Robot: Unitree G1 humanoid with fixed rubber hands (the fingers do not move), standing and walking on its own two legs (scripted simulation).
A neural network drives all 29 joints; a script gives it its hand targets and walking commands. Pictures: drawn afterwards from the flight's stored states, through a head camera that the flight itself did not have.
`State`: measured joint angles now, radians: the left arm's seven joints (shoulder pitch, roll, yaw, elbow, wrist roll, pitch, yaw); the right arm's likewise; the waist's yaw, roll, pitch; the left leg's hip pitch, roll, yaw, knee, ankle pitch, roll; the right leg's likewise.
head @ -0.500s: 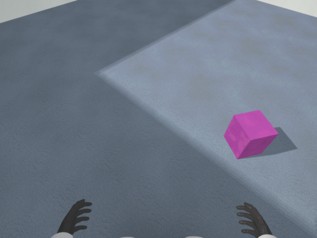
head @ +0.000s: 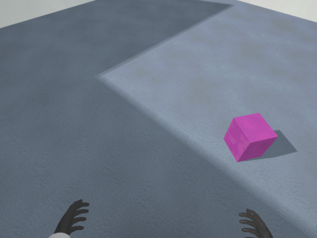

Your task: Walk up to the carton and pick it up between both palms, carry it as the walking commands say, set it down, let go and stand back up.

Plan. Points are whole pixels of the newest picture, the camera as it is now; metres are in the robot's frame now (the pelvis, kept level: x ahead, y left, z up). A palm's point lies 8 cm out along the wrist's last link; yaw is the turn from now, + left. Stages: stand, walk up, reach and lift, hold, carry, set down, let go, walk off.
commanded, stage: stand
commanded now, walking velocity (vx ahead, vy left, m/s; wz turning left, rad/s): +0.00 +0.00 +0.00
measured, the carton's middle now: (247, 137) +0.82 -0.64 -0.63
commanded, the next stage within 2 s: walk up in 0.88 s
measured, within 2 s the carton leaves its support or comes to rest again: neither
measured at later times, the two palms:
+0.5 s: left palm out of the picture +0.14 +0.25 -0.08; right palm out of the picture +0.11 -0.27 -0.10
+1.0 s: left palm out of the picture +0.11 +0.26 -0.09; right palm out of the picture +0.08 -0.27 -0.10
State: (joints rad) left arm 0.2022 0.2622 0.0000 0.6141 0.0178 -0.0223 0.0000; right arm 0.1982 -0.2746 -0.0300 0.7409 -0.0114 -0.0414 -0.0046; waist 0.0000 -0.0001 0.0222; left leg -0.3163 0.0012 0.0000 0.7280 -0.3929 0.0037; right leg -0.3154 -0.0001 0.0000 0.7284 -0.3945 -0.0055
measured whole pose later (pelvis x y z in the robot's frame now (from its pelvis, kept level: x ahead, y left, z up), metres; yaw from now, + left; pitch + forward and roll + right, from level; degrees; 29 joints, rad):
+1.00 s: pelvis -0.02 +0.00 +0.00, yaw +0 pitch -3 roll +0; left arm 0.20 0.27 0.00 0.73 0.02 -0.03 0.00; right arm 0.20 -0.28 -0.03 0.85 -0.01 -0.04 0.00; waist 0.00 0.00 0.04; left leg -0.32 0.00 0.00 0.73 -0.36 0.00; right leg -0.32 0.00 0.00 0.73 -0.36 -0.01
